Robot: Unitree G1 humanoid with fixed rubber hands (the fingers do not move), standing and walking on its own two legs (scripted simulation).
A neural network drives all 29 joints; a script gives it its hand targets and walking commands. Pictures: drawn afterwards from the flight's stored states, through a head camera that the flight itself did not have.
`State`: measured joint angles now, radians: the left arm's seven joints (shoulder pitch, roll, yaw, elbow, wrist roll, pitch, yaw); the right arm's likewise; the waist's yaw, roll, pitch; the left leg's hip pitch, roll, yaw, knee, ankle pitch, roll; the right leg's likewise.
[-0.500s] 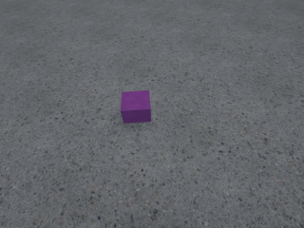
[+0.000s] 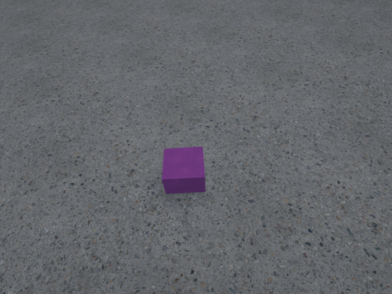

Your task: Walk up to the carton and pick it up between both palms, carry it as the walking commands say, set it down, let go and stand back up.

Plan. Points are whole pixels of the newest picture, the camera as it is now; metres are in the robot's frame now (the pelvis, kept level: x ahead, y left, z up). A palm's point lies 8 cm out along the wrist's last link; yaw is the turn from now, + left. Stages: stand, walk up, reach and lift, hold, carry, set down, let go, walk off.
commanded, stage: walk up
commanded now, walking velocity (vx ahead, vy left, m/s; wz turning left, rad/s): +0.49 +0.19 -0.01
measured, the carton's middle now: (184, 170) +0.92 +0.11 -0.70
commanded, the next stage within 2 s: none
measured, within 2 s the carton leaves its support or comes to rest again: neither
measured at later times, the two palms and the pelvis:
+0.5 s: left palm (89, 214) +0.36 +0.31 -0.11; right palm (294, 231) +0.31 -0.23 -0.13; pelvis +0.25 +0.02 -0.02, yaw +0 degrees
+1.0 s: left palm (90, 172) +0.51 +0.35 -0.12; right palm (263, 162) +0.51 -0.19 -0.11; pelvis +0.44 +0.07 -0.01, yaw +0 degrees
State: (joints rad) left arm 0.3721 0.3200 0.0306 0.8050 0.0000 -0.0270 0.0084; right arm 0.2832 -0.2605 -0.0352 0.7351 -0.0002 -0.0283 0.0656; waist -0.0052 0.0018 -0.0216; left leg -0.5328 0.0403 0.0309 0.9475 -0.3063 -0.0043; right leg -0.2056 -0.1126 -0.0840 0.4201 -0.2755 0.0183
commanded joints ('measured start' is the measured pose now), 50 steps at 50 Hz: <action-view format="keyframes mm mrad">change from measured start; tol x32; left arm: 1 9 115 63 -22 26 -23 7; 20 -294 5 13 -88 15 4 -50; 26 247 254 86 87 29 -21 20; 50 -163 9 18 -32 24 26 -33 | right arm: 1 -97 -27 16 -35 -29 9 21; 9 384 -301 -68 106 -24 -27 -38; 50 97 -164 -37 87 -32 -15 -65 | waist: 1 41 -175 21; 6 -57 -105 -84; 8 -154 380 -83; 22 -29 234 95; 26 167 -362 -158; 50 -39 205 72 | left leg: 1 42 16 33 -302 74 -16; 6 408 -39 127 -478 140 14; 9 678 386 -632 -722 -50 199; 19 320 166 -140 -795 13 147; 24 318 67 -11 -322 411 90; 28 -138 -11 -67 280 -139 -10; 40 242 -14 130 -471 176 -19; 45 456 412 -552 -753 28 205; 50 342 200 -176 -710 219 157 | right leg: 1 88 -186 74 -163 184 -92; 6 -4 -117 -4 199 272 -72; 8 -469 92 -33 701 -350 -9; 10 -628 21 96 859 -271 -31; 23 -16 58 -69 60 105 33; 26 400 -370 613 -143 218 -140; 39 54 -184 66 -37 371 -93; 45 -461 57 63 732 -379 0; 50 -208 47 -1 411 -203 16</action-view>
